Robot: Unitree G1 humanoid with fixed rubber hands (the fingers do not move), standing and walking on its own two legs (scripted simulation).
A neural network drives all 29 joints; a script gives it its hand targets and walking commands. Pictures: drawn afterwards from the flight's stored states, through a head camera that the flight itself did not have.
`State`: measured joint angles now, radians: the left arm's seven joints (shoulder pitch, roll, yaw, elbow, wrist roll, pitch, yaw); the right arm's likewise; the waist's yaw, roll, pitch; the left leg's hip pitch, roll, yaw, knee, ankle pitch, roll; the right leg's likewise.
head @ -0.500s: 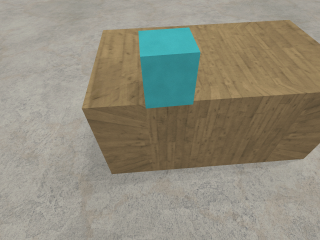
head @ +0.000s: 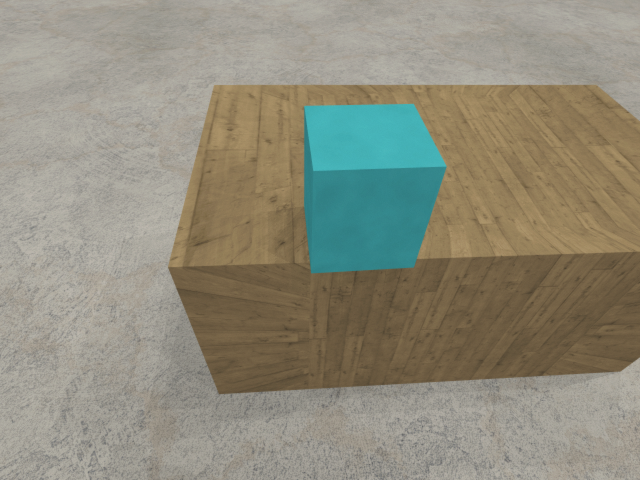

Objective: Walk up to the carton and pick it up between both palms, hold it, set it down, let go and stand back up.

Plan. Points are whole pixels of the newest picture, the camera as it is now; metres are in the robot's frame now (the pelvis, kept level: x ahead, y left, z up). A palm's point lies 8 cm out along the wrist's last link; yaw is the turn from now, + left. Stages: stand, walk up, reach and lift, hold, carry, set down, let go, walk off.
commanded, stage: walk up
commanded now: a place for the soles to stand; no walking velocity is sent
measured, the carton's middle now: (361, 190) +0.64 -0.06 -0.01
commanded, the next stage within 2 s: none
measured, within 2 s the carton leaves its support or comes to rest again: neither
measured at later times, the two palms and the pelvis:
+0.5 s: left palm out of the picture +0.15 +0.27 -0.11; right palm out of the picture +0.12 -0.35 -0.11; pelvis +0.06 -0.03 -0.01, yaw +1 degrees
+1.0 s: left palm out of the picture +0.16 +0.28 -0.10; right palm out of the picture +0.15 -0.35 -0.09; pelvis +0.07 -0.03 +0.00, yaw +2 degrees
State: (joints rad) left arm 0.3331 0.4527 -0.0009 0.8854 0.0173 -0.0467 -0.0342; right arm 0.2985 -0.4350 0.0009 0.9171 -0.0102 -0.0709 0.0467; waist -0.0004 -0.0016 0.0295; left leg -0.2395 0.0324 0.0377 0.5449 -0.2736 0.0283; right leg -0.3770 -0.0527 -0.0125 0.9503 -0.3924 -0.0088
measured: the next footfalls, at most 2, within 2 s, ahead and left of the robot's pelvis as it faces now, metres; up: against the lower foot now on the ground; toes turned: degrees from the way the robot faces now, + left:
right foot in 0.22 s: +0.16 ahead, -0.15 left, +0.00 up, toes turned -5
right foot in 1.54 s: +0.29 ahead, -0.18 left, +0.00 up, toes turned +1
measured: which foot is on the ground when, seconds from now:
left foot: down 0.00-1.00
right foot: up 0.00-0.20, down 0.22-1.00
